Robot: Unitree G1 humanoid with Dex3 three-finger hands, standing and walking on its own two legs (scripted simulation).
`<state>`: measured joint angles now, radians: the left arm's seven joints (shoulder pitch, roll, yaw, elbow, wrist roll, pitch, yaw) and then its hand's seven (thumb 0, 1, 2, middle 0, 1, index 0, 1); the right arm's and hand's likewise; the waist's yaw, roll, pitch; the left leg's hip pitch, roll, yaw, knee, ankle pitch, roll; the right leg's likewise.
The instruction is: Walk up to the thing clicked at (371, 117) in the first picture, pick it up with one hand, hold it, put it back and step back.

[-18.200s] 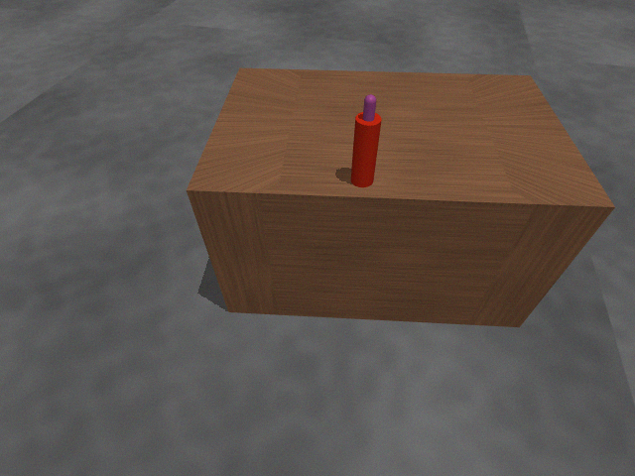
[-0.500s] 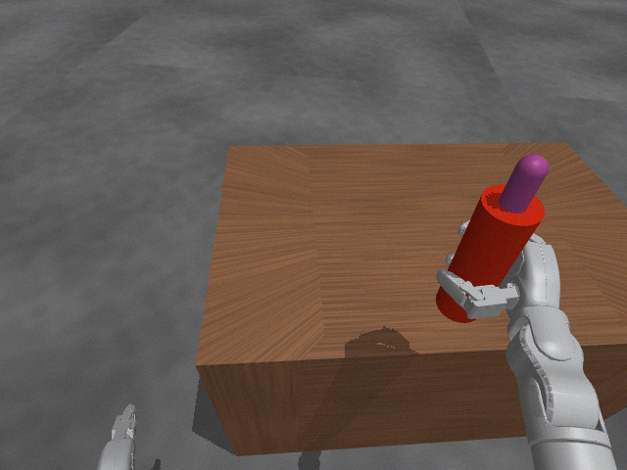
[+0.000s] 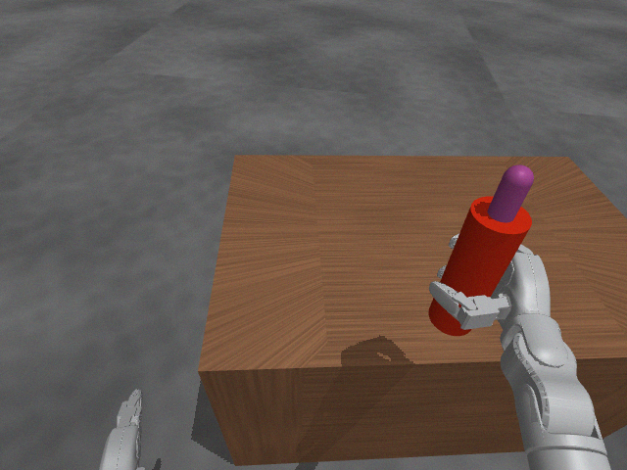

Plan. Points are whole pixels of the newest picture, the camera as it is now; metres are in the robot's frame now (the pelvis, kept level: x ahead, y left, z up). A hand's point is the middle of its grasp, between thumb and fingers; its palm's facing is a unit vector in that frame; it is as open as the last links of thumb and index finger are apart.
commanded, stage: hold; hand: right
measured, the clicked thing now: (480, 256) +0.32 -0.16 +0.16
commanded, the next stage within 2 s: crouch in 0.02 s
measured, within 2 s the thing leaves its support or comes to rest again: neither
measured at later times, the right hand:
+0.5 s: hand (465, 291) +0.35 -0.18 +0.06, palm faces +0.21 +0.98 +0.00, open 8.8 cm
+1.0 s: hand (463, 283) +0.40 -0.21 +0.02, palm faces +0.23 +0.97 -0.01, open 8.8 cm
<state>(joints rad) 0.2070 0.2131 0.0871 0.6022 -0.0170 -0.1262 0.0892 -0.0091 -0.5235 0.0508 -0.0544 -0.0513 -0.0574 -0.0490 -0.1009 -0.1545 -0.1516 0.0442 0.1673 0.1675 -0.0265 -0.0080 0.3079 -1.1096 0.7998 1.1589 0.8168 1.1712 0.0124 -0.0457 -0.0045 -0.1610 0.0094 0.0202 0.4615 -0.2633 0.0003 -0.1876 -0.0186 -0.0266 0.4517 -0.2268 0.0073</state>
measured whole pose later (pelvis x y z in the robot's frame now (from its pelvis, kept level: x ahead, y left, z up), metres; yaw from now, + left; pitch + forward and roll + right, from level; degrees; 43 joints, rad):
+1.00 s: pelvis -0.01 -0.01 -0.03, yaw +1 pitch +9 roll +1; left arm 0.26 0.21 0.06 0.46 0.01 -0.13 0.06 -0.01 -0.54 0.06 -0.06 -0.05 -0.06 -0.05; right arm -0.47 -0.29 -0.33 0.82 0.12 -0.31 -0.01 -0.01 0.31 -1.13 0.80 1.16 0.82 1.17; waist 0.09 0.01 -0.04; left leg -0.53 0.00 0.00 0.72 -0.34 -0.01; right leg -0.57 -0.03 -0.04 0.75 -0.33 -0.01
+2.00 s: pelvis -0.03 -0.02 -0.08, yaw +2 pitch +19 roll +3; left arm 0.39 0.24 0.05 0.09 0.06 -0.08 0.00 -0.01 -0.54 0.07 -0.06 -0.05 -0.06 -0.05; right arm -0.61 -0.39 -0.46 1.08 0.06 -0.51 0.04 -0.01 0.31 -1.13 0.79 1.17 0.81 1.18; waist 0.17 0.02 -0.11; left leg -0.93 -0.02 0.03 1.06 -0.46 -0.01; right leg -0.99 -0.06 0.00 1.12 -0.46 -0.01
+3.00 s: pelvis -0.03 -0.01 -0.11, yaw +2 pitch +22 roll +3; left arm 0.44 0.25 0.04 -0.05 0.07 -0.02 -0.02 -0.01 -0.52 0.06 -0.06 -0.05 -0.07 -0.05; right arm -0.61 -0.41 -0.50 1.05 0.06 -0.53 0.07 -0.01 0.40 -0.39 0.83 0.63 0.84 0.63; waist 0.20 0.01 -0.14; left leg -1.05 -0.02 0.04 1.17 -0.50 -0.01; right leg -1.11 -0.06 0.02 1.23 -0.50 -0.01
